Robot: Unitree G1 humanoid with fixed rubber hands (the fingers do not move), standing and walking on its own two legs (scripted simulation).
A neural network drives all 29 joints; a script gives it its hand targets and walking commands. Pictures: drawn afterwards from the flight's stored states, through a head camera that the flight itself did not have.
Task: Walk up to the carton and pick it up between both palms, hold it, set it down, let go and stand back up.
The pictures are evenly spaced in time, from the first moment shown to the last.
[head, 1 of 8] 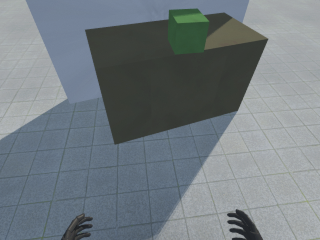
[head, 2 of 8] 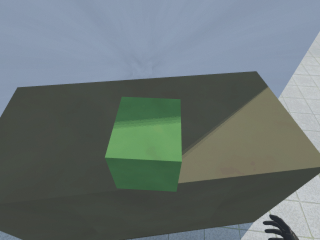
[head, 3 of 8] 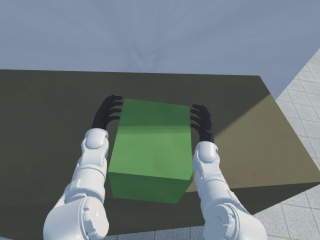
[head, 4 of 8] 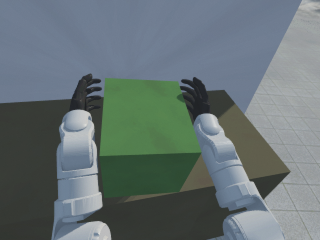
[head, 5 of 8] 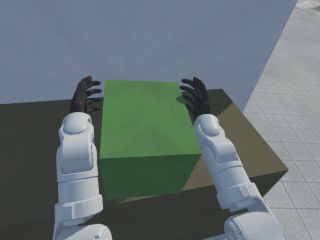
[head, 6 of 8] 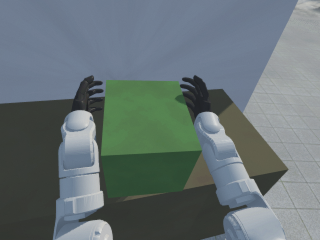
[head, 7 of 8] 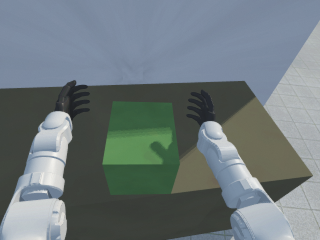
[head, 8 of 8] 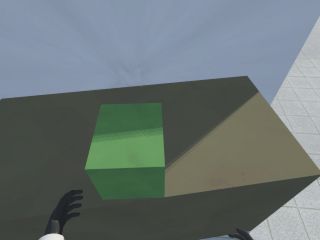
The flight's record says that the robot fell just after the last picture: no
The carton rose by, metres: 0.16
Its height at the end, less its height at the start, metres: +0.00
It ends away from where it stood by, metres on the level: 0.02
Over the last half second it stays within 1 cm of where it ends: yes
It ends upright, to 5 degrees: yes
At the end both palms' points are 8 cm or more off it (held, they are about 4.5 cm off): yes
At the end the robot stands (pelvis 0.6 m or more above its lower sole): yes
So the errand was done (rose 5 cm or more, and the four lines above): yes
